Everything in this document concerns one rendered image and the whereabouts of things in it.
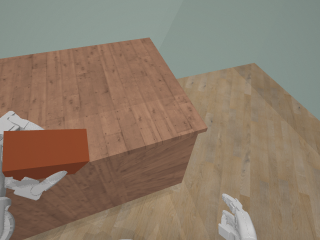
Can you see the sponge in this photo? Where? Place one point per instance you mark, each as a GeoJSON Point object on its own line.
{"type": "Point", "coordinates": [38, 154]}

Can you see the table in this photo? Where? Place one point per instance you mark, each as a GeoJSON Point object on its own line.
{"type": "Point", "coordinates": [141, 126]}

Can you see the right robot hand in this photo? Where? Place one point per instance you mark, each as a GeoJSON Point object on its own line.
{"type": "Point", "coordinates": [239, 226]}

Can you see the left robot hand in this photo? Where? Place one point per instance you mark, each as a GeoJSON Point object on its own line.
{"type": "Point", "coordinates": [27, 187]}

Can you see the left robot forearm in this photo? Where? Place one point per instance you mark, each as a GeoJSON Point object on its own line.
{"type": "Point", "coordinates": [7, 221]}

